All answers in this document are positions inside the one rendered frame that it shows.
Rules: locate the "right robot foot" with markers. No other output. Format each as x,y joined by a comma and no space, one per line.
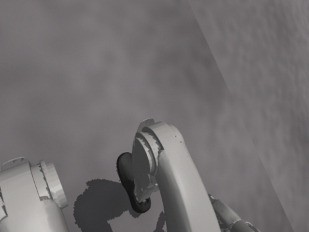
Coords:
127,180

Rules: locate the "right robot arm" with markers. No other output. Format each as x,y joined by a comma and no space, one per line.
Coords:
243,226

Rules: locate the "right robot hand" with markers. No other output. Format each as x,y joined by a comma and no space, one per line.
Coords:
225,215

